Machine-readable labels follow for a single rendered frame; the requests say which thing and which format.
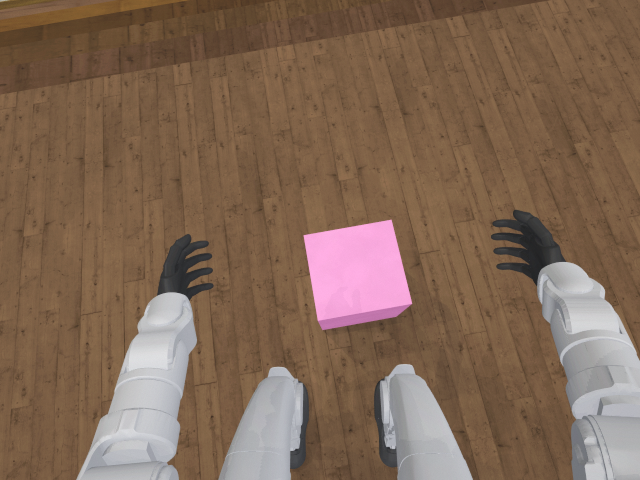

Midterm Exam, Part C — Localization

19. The robot right forearm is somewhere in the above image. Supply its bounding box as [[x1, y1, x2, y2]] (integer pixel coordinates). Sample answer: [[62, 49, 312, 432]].
[[537, 262, 640, 419]]

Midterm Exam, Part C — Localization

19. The left robot hand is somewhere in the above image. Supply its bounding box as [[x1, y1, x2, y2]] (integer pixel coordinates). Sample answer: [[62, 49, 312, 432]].
[[157, 234, 214, 301]]

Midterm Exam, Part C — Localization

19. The left robot shin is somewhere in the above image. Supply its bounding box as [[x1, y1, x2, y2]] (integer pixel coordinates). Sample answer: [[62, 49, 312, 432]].
[[258, 367, 301, 449]]

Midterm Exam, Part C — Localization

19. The robot right thigh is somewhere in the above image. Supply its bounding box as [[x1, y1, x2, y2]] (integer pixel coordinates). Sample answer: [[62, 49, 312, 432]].
[[380, 374, 473, 480]]

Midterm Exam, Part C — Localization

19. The carton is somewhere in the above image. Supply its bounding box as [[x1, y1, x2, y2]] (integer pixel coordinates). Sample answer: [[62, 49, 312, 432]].
[[304, 220, 412, 330]]

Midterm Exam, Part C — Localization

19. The robot left forearm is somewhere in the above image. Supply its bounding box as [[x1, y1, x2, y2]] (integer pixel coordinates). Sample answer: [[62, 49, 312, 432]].
[[76, 292, 197, 480]]

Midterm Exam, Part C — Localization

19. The right robot hand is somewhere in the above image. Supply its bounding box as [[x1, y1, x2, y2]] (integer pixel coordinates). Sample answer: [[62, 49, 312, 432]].
[[491, 210, 566, 286]]

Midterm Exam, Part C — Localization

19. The robot right upper arm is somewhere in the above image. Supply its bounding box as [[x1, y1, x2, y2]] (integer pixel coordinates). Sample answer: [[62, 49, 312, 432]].
[[571, 415, 640, 480]]

